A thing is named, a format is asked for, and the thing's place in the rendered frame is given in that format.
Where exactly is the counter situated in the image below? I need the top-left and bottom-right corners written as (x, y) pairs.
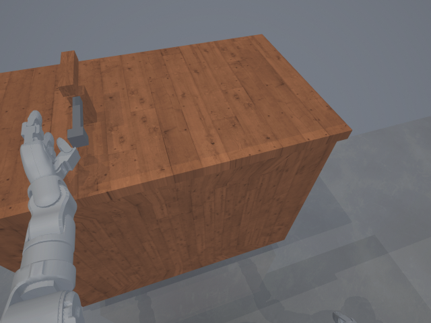
top-left (0, 34), bottom-right (352, 307)

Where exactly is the robot left hand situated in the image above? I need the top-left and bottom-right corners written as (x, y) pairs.
top-left (20, 110), bottom-right (81, 183)

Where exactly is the tap lever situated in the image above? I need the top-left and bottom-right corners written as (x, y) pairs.
top-left (67, 96), bottom-right (89, 148)

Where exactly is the left robot forearm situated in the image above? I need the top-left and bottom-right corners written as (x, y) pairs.
top-left (0, 176), bottom-right (77, 323)

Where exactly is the robot left upper arm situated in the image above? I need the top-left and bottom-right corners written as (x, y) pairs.
top-left (2, 290), bottom-right (85, 323)

